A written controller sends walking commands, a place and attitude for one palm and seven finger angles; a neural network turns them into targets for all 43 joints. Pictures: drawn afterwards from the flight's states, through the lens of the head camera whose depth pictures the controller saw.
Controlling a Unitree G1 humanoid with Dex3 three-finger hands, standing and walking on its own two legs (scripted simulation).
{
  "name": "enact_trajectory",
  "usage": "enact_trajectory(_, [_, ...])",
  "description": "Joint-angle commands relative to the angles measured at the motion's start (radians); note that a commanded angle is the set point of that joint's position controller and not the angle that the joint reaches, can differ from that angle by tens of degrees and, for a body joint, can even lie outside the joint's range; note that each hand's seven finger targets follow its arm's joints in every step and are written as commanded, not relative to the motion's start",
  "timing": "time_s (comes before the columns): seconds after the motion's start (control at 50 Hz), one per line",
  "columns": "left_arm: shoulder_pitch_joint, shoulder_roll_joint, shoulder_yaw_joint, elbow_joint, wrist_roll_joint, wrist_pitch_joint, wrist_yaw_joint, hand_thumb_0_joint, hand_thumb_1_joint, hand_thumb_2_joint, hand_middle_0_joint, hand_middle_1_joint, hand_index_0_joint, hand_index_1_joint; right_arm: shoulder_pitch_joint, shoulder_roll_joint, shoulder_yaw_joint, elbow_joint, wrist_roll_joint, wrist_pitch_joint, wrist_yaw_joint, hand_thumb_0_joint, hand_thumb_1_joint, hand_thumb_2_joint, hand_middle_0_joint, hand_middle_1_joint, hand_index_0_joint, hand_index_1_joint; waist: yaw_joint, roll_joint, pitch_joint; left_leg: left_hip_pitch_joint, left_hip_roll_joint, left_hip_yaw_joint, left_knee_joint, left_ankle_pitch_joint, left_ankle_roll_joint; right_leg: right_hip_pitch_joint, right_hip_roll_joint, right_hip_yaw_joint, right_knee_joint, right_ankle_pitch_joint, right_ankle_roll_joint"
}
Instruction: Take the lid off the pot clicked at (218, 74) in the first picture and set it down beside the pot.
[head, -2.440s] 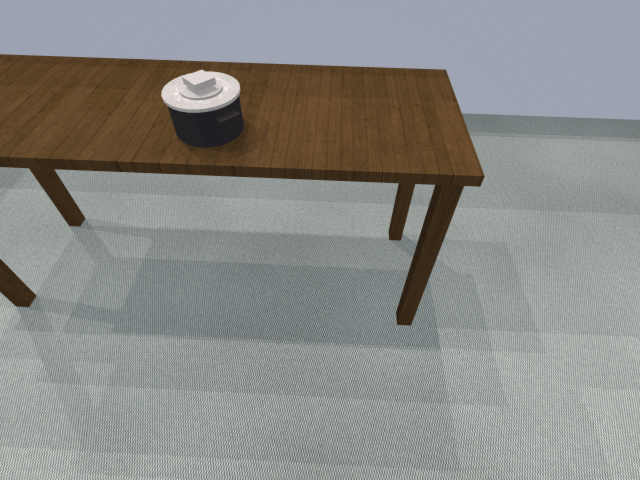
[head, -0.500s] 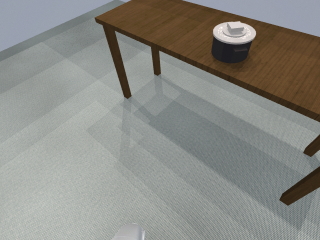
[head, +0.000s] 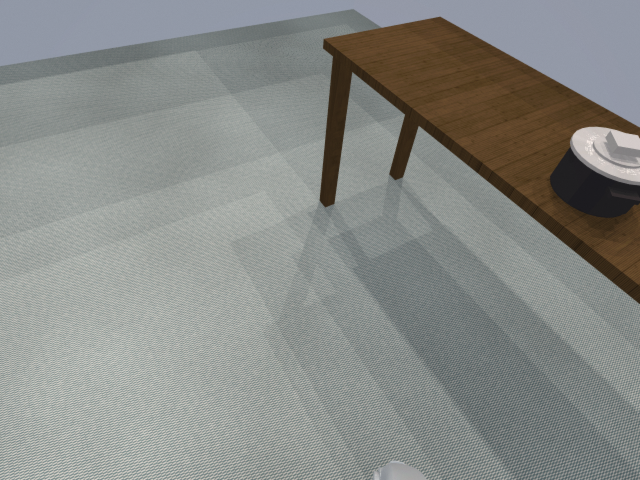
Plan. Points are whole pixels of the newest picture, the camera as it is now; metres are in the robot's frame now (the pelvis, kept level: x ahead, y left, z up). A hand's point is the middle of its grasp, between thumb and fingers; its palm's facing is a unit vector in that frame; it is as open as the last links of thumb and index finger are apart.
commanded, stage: walk to a spot facing it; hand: left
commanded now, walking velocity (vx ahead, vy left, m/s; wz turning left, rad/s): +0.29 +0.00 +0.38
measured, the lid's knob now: (625, 144) +0.73 -0.54 +0.06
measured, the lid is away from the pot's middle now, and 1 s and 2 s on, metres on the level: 0.00 0.00 0.00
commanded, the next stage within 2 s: turn to face it in 0.34 s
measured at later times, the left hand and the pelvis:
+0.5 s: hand (208, 474) +0.15 +0.16 -0.16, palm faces +0.29 -0.92 -0.25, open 7.3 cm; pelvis +0.15 -0.04 +0.00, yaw +17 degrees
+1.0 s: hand (201, 429) +0.21 +0.19 -0.17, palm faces +0.14 -0.96 -0.23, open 7.4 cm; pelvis +0.19 -0.02 -0.01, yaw +2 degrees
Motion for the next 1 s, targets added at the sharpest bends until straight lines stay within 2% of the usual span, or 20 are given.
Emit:
enact_trajectory(0.0, [-0.114,0.067,0.011,-0.113,-0.003,-0.033,0.004,0.000,0.900,0.900,-0.200,-0.300,-0.200,-0.300,0.051,-0.200,-0.060,-0.039,0.001,-0.038,-0.014,0.000,-0.900,-0.900,0.200,0.300,0.200,0.300,-0.045,0.167,0.058,0.024,0.241,-0.265,-0.218,0.035,0.157,-0.096,0.009,-0.021,-0.160,0.021,0.008])
enact_trajectory(0.08, [-0.174,0.049,0.001,-0.138,-0.009,-0.048,0.001,0.000,0.900,0.900,-0.200,-0.300,-0.200,-0.300,0.078,-0.206,-0.064,-0.015,-0.006,-0.039,-0.017,0.000,-0.900,-0.900,0.200,0.300,0.200,0.300,-0.060,0.184,0.026,0.040,0.237,-0.254,-0.139,0.194,0.142,0.025,0.055,-0.061,-0.367,0.009,0.001])
enact_trajectory(0.14, [-0.010,0.072,0.015,-0.086,-0.011,-0.068,0.006,0.000,0.900,0.900,-0.200,-0.300,-0.200,-0.300,0.042,-0.197,-0.062,-0.012,-0.001,-0.035,-0.021,0.000,-0.900,-0.900,0.200,0.300,0.200,0.300,0.023,0.132,-0.046,-0.099,0.182,-0.220,0.064,0.247,0.083,0.391,0.101,-0.074,-0.569,0.097,-0.021])
enact_trajectory(0.16, [0.138,0.145,0.036,-0.046,-0.006,-0.084,0.015,0.000,0.900,0.900,-0.200,-0.300,-0.200,-0.300,0.043,-0.159,-0.057,-0.019,0.008,-0.042,-0.016,0.000,-0.900,-0.900,0.200,0.300,0.200,0.300,0.089,-0.002,-0.145,-0.274,0.120,-0.154,0.287,0.129,0.029,0.688,-0.042,0.074,-0.644,0.057,-0.062])
enact_trajectory(0.18, [0.253,0.284,0.070,-0.026,0.004,-0.089,0.031,0.000,0.900,0.900,-0.200,-0.300,-0.200,-0.300,0.088,-0.076,-0.039,-0.049,0.014,-0.049,-0.012,0.000,-0.900,-0.900,0.200,0.300,0.200,0.300,0.119,-0.333,-0.285,-0.515,-0.024,-0.003,0.632,-0.316,-0.045,0.910,-0.397,0.478,-0.741,0.025,-0.179])
enact_trajectory(0.2, [0.262,0.256,0.062,-0.017,-0.015,-0.077,0.043,0.000,0.900,0.900,-0.200,-0.300,-0.200,-0.300,0.024,-0.139,-0.056,-0.059,0.003,-0.042,-0.012,0.000,-0.900,-0.900,0.200,0.300,0.200,0.300,0.125,-0.194,-0.232,-0.553,0.049,-0.036,0.794,-0.350,-0.043,0.811,-0.427,0.471,-0.778,0.048,-0.222])
enact_trajectory(0.24, [0.105,0.156,0.040,-0.044,-0.017,-0.077,0.050,0.000,0.900,0.900,-0.200,-0.300,-0.200,-0.300,0.007,-0.129,-0.063,-0.035,0.003,-0.032,-0.001,0.000,-0.900,-0.900,0.200,0.300,0.200,0.300,0.055,-0.114,-0.110,-0.531,0.124,-0.019,0.876,-0.187,-0.047,0.620,-0.347,0.288,-0.780,0.054,-0.205])
enact_trajectory(0.28, [0.033,0.085,0.013,-0.050,-0.014,-0.085,0.050,0.000,0.900,0.900,-0.200,-0.300,-0.200,-0.300,-0.013,-0.092,-0.059,-0.011,-0.001,-0.001,0.016,0.000,-0.900,-0.900,0.200,0.300,0.200,0.300,0.004,-0.079,-0.018,-0.476,0.146,0.002,0.858,-0.105,-0.076,0.456,-0.273,0.069,-0.777,0.288,-0.178])
enact_trajectory(0.36, [0.020,0.071,0.003,-0.036,-0.007,-0.085,0.056,0.000,0.900,0.900,-0.200,-0.300,-0.200,-0.300,-0.002,-0.046,-0.051,-0.002,-0.001,0.036,0.029,0.000,-0.900,-0.900,0.200,0.300,0.200,0.300,-0.034,-0.116,0.011,-0.437,0.136,0.059,0.744,-0.031,-0.103,0.403,-0.226,-0.136,-0.768,0.495,-0.166])
enact_trajectory(0.42, [0.039,0.069,0.002,-0.020,-0.005,-0.075,0.059,0.000,0.900,0.900,-0.200,-0.300,-0.200,-0.300,-0.058,-0.035,-0.044,-0.019,-0.004,0.042,0.034,0.000,-0.900,-0.900,0.200,0.300,0.200,0.300,-0.025,-0.127,0.013,-0.409,0.130,0.099,0.609,0.017,-0.104,0.410,-0.202,-0.194,-0.752,0.512,-0.158])
enact_trajectory(0.52, [0.113,0.068,-0.008,0.041,0.004,-0.066,0.065,0.000,0.900,0.900,-0.200,-0.300,-0.200,-0.300,-0.099,0.011,-0.013,-0.017,-0.006,0.011,0.015,0.000,-0.900,-0.900,0.200,0.300,0.200,0.300,0.011,-0.124,-0.022,-0.212,0.072,0.143,0.260,0.057,-0.075,0.443,-0.160,-0.148,-0.651,0.669,-0.168])
enact_trajectory(0.56, [0.100,0.055,-0.017,0.056,-0.006,-0.061,0.069,0.000,0.900,0.900,-0.200,-0.300,-0.200,-0.300,-0.015,-0.031,-0.016,0.020,-0.010,-0.010,0.004,0.000,-0.900,-0.900,0.200,0.300,0.200,0.300,-0.033,-0.072,-0.084,0.013,0.082,0.141,0.049,0.259,-0.073,0.396,-0.117,-0.132,-0.554,0.552,-0.140])
enact_trajectory(0.58, [0.125,0.028,-0.026,0.057,-0.012,-0.058,0.068,0.000,0.900,0.900,-0.200,-0.300,-0.200,-0.300,0.033,-0.109,-0.031,0.034,-0.015,-0.023,-0.005,0.000,-0.900,-0.900,0.200,0.300,0.200,0.300,-0.049,0.075,-0.157,0.192,0.189,0.070,0.037,0.530,-0.051,0.314,-0.060,-0.137,-0.446,0.354,-0.099])
enact_trajectory(0.6, [0.180,-0.012,-0.034,0.063,-0.027,-0.052,0.068,0.000,0.900,0.900,-0.200,-0.300,-0.200,-0.300,0.068,-0.194,-0.044,0.031,-0.009,-0.028,-0.017,0.000,-0.900,-0.900,0.200,0.300,0.200,0.300,-0.054,0.280,-0.254,0.320,0.404,-0.140,0.058,0.880,0.053,0.201,0.022,-0.141,-0.330,-0.081,-0.051])
enact_trajectory(0.62, [0.189,-0.011,-0.034,0.075,-0.024,-0.042,0.070,0.000,0.900,0.900,-0.200,-0.300,-0.200,-0.300,0.058,-0.218,-0.047,0.037,0.002,-0.015,-0.027,0.000,-0.900,-0.900,0.200,0.300,0.200,0.300,-0.056,0.307,-0.253,0.291,0.498,-0.148,0.032,1.014,0.141,0.183,0.047,-0.082,-0.173,-0.418,-0.042])
enact_trajectory(0.7, [0.108,0.019,0.004,0.091,-0.013,0.000,0.056,0.000,0.900,0.900,-0.200,-0.300,-0.200,-0.300,-0.094,-0.148,-0.030,-0.003,-0.001,0.002,-0.048,0.000,-0.900,-0.900,0.200,0.300,0.200,0.300,-0.029,0.244,-0.055,0.048,0.443,0.017,-0.017,0.779,0.117,0.111,0.032,0.006,0.075,-0.285,-0.041])
enact_trajectory(0.74, [0.120,0.013,0.013,0.087,-0.012,0.013,0.043,0.000,0.900,0.900,-0.200,-0.300,-0.200,-0.300,-0.134,-0.143,-0.033,-0.021,0.001,0.007,-0.042,0.000,-0.900,-0.900,0.200,0.300,0.200,0.300,-0.008,0.180,-0.036,-0.021,0.419,0.070,-0.060,0.555,0.097,0.117,0.038,-0.022,0.086,-0.228,-0.033])
enact_trajectory(0.82, [0.109,-0.018,0.029,0.051,-0.008,0.034,0.031,0.000,0.900,0.900,-0.200,-0.300,-0.200,-0.300,-0.157,-0.126,-0.048,-0.031,-0.001,0.017,-0.036,0.000,-0.900,-0.900,0.200,0.300,0.200,0.300,0.001,0.225,-0.008,-0.089,0.421,0.110,-0.147,0.146,0.081,0.108,0.039,-0.052,0.021,-0.164,-0.027])
enact_trajectory(0.94, [0.045,-0.027,0.034,-0.015,-0.003,0.022,0.020,0.000,0.900,0.900,-0.200,-0.300,-0.200,-0.300,-0.138,-0.140,-0.082,-0.031,-0.007,0.025,-0.027,0.000,-0.900,-0.900,0.200,0.300,0.200,0.300,-0.017,0.243,-0.023,-0.072,0.456,0.145,-0.093,0.050,0.068,0.184,0.051,-0.097,-0.241,-0.138,-0.039])
enact_trajectory(0.98, [0.098,-0.018,0.038,-0.012,-0.002,0.013,0.020,0.000,0.900,0.900,-0.200,-0.300,-0.200,-0.300,-0.159,-0.146,-0.086,-0.040,-0.007,0.029,-0.025,0.000,-0.900,-0.900,0.200,0.300,0.200,0.300,0.018,0.191,-0.053,-0.095,0.446,0.182,0.013,0.028,0.030,0.284,0.070,-0.108,-0.380,-0.047,-0.052])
